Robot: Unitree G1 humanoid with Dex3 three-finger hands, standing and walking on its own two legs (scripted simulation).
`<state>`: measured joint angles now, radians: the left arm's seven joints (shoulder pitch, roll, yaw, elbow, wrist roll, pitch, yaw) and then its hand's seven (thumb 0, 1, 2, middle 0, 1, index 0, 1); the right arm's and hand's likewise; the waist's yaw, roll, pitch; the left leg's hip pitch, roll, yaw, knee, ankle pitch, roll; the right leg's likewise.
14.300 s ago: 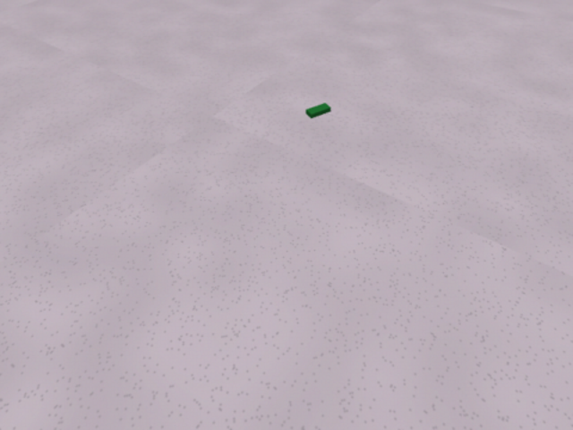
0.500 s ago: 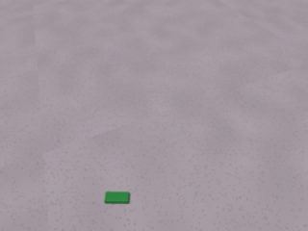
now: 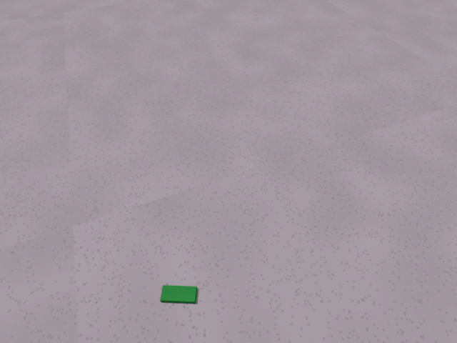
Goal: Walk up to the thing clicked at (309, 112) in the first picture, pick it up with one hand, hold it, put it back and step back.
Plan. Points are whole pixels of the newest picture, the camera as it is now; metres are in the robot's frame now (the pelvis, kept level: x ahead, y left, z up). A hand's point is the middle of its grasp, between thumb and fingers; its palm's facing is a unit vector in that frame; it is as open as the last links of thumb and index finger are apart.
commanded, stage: walk up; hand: left
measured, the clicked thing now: (179, 294) +0.41 +0.25 -0.77
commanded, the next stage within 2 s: none
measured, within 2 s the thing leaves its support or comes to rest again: neither
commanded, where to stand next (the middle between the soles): +0.02 +0.01 m, yaw +0 degrees
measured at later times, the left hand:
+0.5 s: hand out of the picture +0.08 +0.33 -0.18, palm faces -0.04 -0.92 -0.40, open 7.4 cm
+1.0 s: hand out of the picture +0.13 +0.24 -0.18, palm faces -0.10 -0.94 -0.33, open 7.4 cm
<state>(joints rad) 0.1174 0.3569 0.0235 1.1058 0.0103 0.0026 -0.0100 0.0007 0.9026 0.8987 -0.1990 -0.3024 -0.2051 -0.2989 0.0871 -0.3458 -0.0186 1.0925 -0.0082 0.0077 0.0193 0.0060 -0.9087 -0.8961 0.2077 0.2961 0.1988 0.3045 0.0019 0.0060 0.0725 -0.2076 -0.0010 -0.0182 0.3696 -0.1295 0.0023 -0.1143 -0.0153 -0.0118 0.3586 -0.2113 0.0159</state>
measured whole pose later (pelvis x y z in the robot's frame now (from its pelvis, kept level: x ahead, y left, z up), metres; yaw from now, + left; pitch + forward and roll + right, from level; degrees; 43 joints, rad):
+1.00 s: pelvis -0.01 +0.00 -0.03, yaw -2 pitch -3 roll +1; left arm 0.07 0.35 0.07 0.81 0.03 0.08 -0.05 0.00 0.90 0.90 -0.20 -0.30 -0.20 -0.30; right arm 0.19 -0.42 -0.05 0.83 0.01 0.01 -0.08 0.01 -0.91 -0.90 0.21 0.30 0.20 0.30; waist -0.01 -0.01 0.27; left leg -0.35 -0.02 -0.08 1.10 -0.62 0.01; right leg -0.40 0.02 0.04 0.66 -0.21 -0.02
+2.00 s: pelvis -0.05 -0.03 -0.02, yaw -1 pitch -5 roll -1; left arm 0.32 0.38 0.05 0.89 0.03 -0.06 0.00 0.00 0.90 0.90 -0.20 -0.30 -0.21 -0.30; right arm 0.34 -0.45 -0.08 0.86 -0.03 0.05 0.04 0.01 -0.91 -0.90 0.21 0.30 0.20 0.30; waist -0.01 0.11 0.05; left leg -0.40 -0.02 -0.10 1.02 -0.44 0.03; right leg -0.27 0.02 -0.04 0.61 -0.26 -0.02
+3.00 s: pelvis -0.04 -0.01 +0.00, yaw +1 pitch -4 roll +0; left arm 0.12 0.38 -0.01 1.11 0.00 -0.02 -0.01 0.00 0.90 0.90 -0.20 -0.30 -0.21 -0.30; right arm 0.10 -0.35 -0.01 1.11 -0.01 -0.01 0.02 0.01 -0.91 -0.90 0.21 0.30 0.20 0.30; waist 0.00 0.00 0.08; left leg -0.13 0.03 -0.02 0.38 -0.19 -0.04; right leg -0.17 -0.03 0.03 0.40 -0.17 0.03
